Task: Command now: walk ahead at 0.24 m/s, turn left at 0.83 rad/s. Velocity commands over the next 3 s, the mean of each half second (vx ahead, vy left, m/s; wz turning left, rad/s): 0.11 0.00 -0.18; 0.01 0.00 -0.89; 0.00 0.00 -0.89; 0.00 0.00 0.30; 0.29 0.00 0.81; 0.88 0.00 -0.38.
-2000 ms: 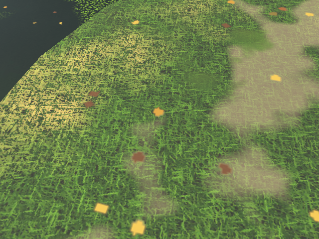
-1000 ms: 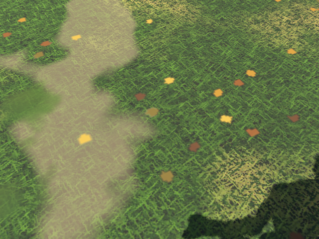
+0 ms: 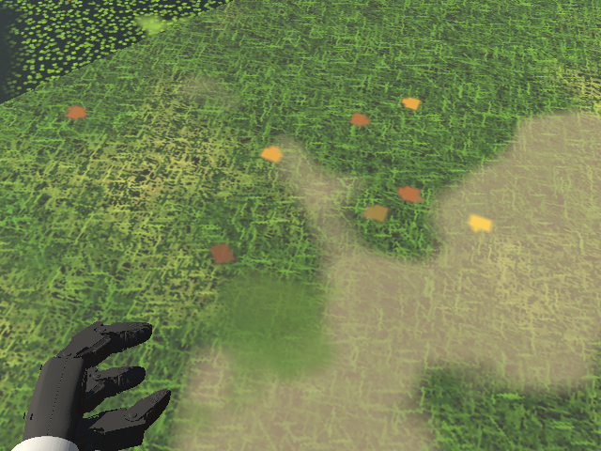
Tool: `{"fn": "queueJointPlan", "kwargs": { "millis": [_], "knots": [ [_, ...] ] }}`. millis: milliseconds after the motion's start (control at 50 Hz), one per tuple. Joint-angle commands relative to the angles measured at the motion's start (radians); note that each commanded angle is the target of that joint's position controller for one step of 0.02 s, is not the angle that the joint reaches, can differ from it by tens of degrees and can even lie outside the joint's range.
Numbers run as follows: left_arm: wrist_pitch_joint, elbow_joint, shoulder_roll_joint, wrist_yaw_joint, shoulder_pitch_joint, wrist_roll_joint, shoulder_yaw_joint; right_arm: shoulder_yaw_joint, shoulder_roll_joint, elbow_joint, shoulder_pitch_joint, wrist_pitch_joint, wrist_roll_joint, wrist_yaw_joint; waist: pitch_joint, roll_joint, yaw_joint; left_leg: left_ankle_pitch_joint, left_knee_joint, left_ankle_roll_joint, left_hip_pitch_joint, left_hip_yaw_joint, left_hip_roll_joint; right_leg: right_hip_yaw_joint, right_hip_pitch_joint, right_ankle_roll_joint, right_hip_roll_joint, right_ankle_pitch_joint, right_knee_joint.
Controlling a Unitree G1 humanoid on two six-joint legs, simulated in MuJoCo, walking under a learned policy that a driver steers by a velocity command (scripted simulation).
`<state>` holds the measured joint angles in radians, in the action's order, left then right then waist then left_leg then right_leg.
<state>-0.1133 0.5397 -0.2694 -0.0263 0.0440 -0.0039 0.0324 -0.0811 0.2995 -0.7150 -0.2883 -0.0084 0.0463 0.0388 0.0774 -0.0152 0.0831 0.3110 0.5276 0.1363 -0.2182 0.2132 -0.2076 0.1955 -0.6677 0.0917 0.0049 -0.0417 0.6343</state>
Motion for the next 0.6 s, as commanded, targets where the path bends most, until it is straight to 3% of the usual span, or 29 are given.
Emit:
{"fn": "queueJointPlan", "kwargs": {
  "millis": [20, 40, 60, 80, 100, 120, 140, 160, 180, 200, 220, 260, 300, 340, 380, 400, 420, 440, 460, 480, 500, 520, 560, 600],
  "knots": [
    [0.005, -0.029, -0.087, 0.011, -0.088, 0.019, 0.041, -0.033, 0.109, 0.072, 0.042, -0.011, -0.010, 0.024, -0.197, 0.126, -0.071, -0.459, 0.032, -0.050, -0.121, 0.147, 0.106, -0.142, 0.404, 0.000, 0.126, 0.190, -0.164],
    [0.000, -0.008, -0.101, 0.012, -0.146, 0.006, 0.049, -0.026, 0.082, 0.078, 0.058, -0.007, -0.019, 0.024, -0.222, 0.156, -0.098, -0.454, 0.124, -0.060, -0.061, 0.134, 0.105, -0.133, 0.451, -0.023, 0.097, 0.281, -0.216],
    [-0.008, 0.023, -0.112, 0.010, -0.236, -0.020, 0.054, -0.012, 0.045, 0.085, 0.062, 0.000, -0.026, 0.019, -0.273, 0.151, -0.132, -0.449, 0.278, -0.089, -0.009, 0.081, 0.087, -0.135, 0.543, -0.058, 0.045, 0.408, -0.269],
    [-0.012, 0.032, -0.130, 0.008, -0.312, -0.041, 0.048, 0.017, -0.030, 0.104, 0.047, 0.004, -0.052, 0.013, -0.372, -0.001, -0.148, 0.078, 0.577, -0.124, -0.129, 0.018, 0.038, 0.069, 0.760, -0.158, -0.165, 0.764, -0.191],
    [-0.014, 0.042, -0.147, 0.014, -0.309, -0.069, 0.040, 0.027, -0.033, 0.101, -0.184, 0.011, -0.035, -0.009, -0.491, -0.266, -0.025, 0.468, 0.849, -0.162, -0.338, 0.075, -0.024, 0.537, 0.960, -0.436, -0.469, 0.863, -0.151],
    [-0.009, 0.022, -0.111, 0.019, -0.235, -0.045, 0.041, 0.013, 0.068, 0.030, -0.249, 0.006, -0.031, -0.025, -0.514, -0.165, -0.025, 0.344, 0.917, -0.179, -0.355, 0.115, 0.077, 0.640, 0.873, -0.475, -0.459, 0.474, -0.204],
    [0.005, 0.004, -0.057, 0.026, -0.182, -0.023, 0.027, -0.001, 0.126, 0.026, -0.106, -0.014, -0.035, -0.030, -0.376, -0.077, -0.063, 0.271, 0.914, -0.202, -0.376, 0.008, 0.136, 0.483, 0.758, -0.409, -0.331, 0.196, -0.231],
    [0.029, -0.001, -0.064, 0.032, -0.153, -0.010, 0.022, -0.004, 0.128, 0.059, 0.012, -0.024, -0.052, -0.022, -0.280, 0.002, -0.071, 0.212, 0.856, -0.208, -0.391, -0.061, 0.147, 0.407, 0.620, -0.349, -0.241, -0.024, -0.276],
    [0.050, -0.009, -0.106, 0.032, -0.128, 0.011, 0.032, -0.007, 0.126, 0.094, 0.078, -0.030, -0.066, -0.016, -0.189, 0.019, -0.066, 0.174, 0.774, -0.211, -0.382, -0.092, 0.146, 0.380, 0.495, -0.315, -0.185, -0.155, -0.321],
    [0.069, -0.011, -0.153, 0.030, -0.118, 0.013, 0.050, -0.002, 0.101, 0.106, 0.098, -0.031, -0.061, -0.018, -0.124, -0.004, -0.048, 0.162, 0.637, -0.200, -0.324, -0.112, 0.147, 0.333, 0.385, -0.274, -0.127, -0.204, -0.354],
    [0.081, -0.013, -0.165, 0.029, -0.128, 0.008, 0.061, 0.006, 0.072, 0.104, 0.104, -0.026, -0.055, -0.016, -0.110, -0.033, -0.050, 0.185, 0.516, -0.189, -0.261, -0.142, 0.133, 0.285, 0.335, -0.254, -0.084, -0.179, -0.375],
    [0.096, -0.006, -0.162, 0.024, -0.165, 0.004, 0.073, 0.017, 0.029, 0.096, 0.107, -0.014, -0.048, -0.007, -0.160, -0.099, -0.059, 0.217, 0.345, -0.178, -0.171, -0.158, 0.107, 0.262, 0.357, -0.265, -0.058, -0.123, -0.379],
    [0.105, -0.004, -0.161, 0.019, -0.193, 0.015, 0.082, 0.016, 0.036, 0.085, 0.110, -0.012, -0.042, -0.007, -0.203, -0.148, -0.064, 0.133, 0.238, -0.161, -0.124, -0.128, 0.100, 0.308, 0.392, -0.273, -0.073, -0.220, -0.389],
    [0.115, -0.009, -0.170, 0.011, -0.203, 0.028, 0.094, 0.008, 0.055, 0.078, 0.122, -0.009, -0.038, -0.013, -0.197, -0.166, -0.066, 0.065, 0.131, -0.139, -0.084, -0.110, 0.096, 0.354, 0.380, -0.260, -0.080, -0.342, -0.414],
    [0.129, -0.012, -0.173, -0.002, -0.202, 0.036, 0.102, 0.001, 0.061, 0.066, 0.105, 0.000, -0.037, -0.020, -0.188, -0.164, -0.046, -0.014, -0.020, -0.110, 0.023, -0.113, 0.101, 0.365, 0.318, -0.222, -0.058, -0.436, -0.417],
    [0.135, -0.012, -0.165, -0.007, -0.207, 0.040, 0.102, -0.008, 0.080, 0.052, 0.068, 0.004, -0.040, -0.022, -0.193, -0.155, -0.027, -0.063, -0.111, -0.087, 0.132, -0.111, 0.138, 0.340, 0.247, -0.182, -0.022, -0.480, -0.389],
    [0.137, -0.034, -0.137, -0.010, -0.193, 0.043, 0.097, -0.027, 0.150, 0.036, 0.007, 0.007, -0.069, -0.020, -0.214, -0.042, -0.011, 0.023, -0.179, -0.007, 0.261, 0.025, 0.290, 0.234, 0.089, -0.115, 0.052, -0.544, -0.254],
    [0.129, -0.052, -0.098, -0.004, -0.204, 0.059, 0.089, -0.038, 0.194, 0.048, 0.069, 0.011, -0.097, -0.021, -0.184, 0.269, -0.044, 0.015, -0.277, 0.113, 0.222, 0.289, 0.536, 0.004, -0.045, -0.093, 0.166, -0.533, 0.091],
    [0.119, -0.029, -0.182, 0.002, -0.252, 0.038, 0.113, -0.021, 0.129, 0.087, 0.171, 0.022, -0.116, -0.013, -0.159, 0.238, -0.084, -0.102, -0.281, 0.144, 0.112, 0.296, 0.609, -0.012, -0.058, -0.054, 0.076, -0.489, 0.316],
    [0.126, 0.007, -0.212, 0.005, -0.301, 0.033, 0.125, -0.004, 0.071, 0.113, 0.249, 0.026, -0.100, 0.001, -0.140, 0.164, -0.122, -0.157, -0.262, 0.104, 0.048, 0.179, 0.553, -0.043, -0.010, -0.040, 0.055, -0.430, 0.424],
    [0.138, 0.038, -0.192, 0.001, -0.352, 0.024, 0.122, 0.005, 0.042, 0.125, 0.298, 0.030, -0.076, 0.008, -0.129, 0.117, -0.141, -0.194, -0.242, 0.059, 0.032, 0.081, 0.484, -0.061, 0.003, -0.029, 0.050, -0.370, 0.509],
    [0.148, 0.050, -0.162, 0.001, -0.377, 0.018, 0.112, 0.010, 0.040, 0.126, 0.309, 0.030, -0.063, 0.012, -0.113, 0.102, -0.140, -0.244, -0.236, 0.051, 0.022, 0.024, 0.463, -0.079, -0.015, -0.017, 0.039, -0.331, 0.611],
    [0.156, 0.027, -0.132, 0.007, -0.348, 0.023, 0.094, 0.014, 0.051, 0.121, 0.282, 0.025, -0.065, 0.017, -0.080, 0.090, -0.121, -0.349, -0.238, 0.065, 0.015, -0.086, 0.435, -0.136, -0.049, 0.011, -0.006, -0.278, 0.679],
    [0.155, -0.018, -0.112, 0.014, -0.253, 0.031, 0.076, 0.007, 0.070, 0.100, 0.207, 0.014, -0.067, 0.020, -0.074, 0.098, -0.065, -0.396, -0.223, 0.081, 0.117, -0.128, 0.433, -0.166, -0.109, 0.036, -0.050, -0.228, 0.554]
  ]
}}
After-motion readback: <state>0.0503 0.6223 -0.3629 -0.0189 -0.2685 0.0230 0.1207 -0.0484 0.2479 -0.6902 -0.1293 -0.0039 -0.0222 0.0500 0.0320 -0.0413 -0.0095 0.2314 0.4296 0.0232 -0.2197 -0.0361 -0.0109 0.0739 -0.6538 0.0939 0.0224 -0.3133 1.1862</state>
